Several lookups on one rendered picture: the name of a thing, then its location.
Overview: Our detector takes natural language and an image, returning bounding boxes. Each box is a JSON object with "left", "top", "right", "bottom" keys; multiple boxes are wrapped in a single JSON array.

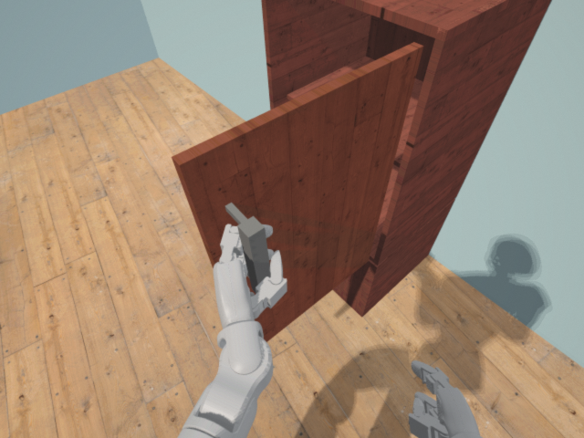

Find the robot left forearm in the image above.
[{"left": 177, "top": 320, "right": 273, "bottom": 438}]

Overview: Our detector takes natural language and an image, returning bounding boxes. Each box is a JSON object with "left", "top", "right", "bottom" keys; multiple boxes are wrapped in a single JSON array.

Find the handle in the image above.
[{"left": 225, "top": 203, "right": 271, "bottom": 293}]

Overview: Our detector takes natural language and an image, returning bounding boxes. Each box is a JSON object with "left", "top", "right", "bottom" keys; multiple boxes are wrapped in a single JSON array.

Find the cupboard door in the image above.
[{"left": 172, "top": 42, "right": 423, "bottom": 342}]

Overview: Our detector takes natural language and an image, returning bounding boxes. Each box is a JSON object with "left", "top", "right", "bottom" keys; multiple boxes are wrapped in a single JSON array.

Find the left robot hand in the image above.
[{"left": 214, "top": 224, "right": 287, "bottom": 329}]

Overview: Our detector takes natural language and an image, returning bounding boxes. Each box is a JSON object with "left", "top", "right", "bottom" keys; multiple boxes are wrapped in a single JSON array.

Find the right robot hand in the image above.
[{"left": 409, "top": 360, "right": 480, "bottom": 438}]

